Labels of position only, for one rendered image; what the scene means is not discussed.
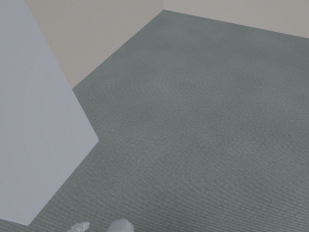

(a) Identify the robot left hand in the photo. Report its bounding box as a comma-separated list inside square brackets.
[67, 221, 90, 232]

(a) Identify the fridge door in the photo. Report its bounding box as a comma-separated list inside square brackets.
[0, 0, 98, 224]

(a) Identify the left robot thigh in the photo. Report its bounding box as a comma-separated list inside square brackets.
[105, 219, 134, 232]

